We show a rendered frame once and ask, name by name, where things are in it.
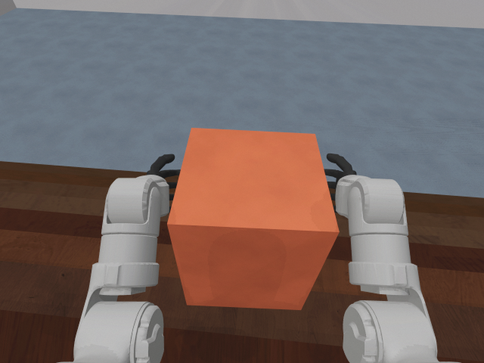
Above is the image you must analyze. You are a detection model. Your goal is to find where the left robot upper arm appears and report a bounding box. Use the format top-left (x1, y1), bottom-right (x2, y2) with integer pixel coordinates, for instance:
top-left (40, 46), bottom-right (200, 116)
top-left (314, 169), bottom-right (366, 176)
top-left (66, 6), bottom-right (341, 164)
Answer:
top-left (58, 301), bottom-right (164, 363)

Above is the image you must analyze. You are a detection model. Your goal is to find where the robot right hand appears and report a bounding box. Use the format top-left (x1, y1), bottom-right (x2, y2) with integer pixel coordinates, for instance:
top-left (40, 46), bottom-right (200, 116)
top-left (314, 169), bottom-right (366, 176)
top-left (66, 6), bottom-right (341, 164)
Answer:
top-left (324, 154), bottom-right (357, 213)

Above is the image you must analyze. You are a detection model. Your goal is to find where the robot left forearm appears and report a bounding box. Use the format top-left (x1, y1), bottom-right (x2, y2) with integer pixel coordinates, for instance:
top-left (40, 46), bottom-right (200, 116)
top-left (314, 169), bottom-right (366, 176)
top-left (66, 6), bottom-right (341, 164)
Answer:
top-left (73, 175), bottom-right (169, 358)

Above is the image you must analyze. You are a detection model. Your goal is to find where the carton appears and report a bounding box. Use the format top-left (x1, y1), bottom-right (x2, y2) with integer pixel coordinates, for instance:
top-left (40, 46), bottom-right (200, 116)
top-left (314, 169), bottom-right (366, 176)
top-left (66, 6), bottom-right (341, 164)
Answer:
top-left (167, 128), bottom-right (340, 310)

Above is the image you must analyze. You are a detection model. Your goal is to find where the right robot upper arm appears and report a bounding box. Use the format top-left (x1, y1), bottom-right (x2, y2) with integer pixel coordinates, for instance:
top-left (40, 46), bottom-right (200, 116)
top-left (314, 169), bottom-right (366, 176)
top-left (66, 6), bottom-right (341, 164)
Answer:
top-left (343, 300), bottom-right (460, 363)

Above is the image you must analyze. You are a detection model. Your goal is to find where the robot left hand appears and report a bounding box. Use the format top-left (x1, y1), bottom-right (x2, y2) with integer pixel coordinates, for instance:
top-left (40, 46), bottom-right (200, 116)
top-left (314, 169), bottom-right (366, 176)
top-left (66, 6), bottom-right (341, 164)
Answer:
top-left (147, 154), bottom-right (181, 212)

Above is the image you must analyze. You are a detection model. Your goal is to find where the robot right forearm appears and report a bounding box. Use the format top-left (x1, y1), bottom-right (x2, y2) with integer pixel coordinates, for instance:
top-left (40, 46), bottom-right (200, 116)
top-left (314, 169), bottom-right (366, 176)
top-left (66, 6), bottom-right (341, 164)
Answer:
top-left (335, 175), bottom-right (437, 356)

